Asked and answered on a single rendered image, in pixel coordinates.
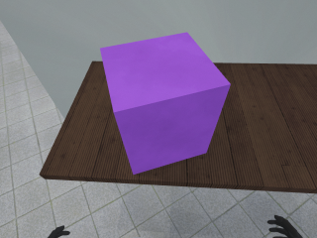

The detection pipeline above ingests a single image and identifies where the table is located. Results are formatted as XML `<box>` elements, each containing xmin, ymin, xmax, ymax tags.
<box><xmin>40</xmin><ymin>60</ymin><xmax>317</xmax><ymax>194</ymax></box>

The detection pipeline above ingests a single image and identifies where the robot right hand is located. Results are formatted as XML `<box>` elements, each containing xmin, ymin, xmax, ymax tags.
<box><xmin>267</xmin><ymin>215</ymin><xmax>303</xmax><ymax>238</ymax></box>

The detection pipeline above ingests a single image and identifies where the carton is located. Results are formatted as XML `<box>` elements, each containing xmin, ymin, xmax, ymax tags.
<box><xmin>100</xmin><ymin>32</ymin><xmax>231</xmax><ymax>175</ymax></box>

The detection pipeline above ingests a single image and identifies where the robot left hand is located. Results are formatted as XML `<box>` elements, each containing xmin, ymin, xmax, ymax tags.
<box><xmin>48</xmin><ymin>225</ymin><xmax>70</xmax><ymax>238</ymax></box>

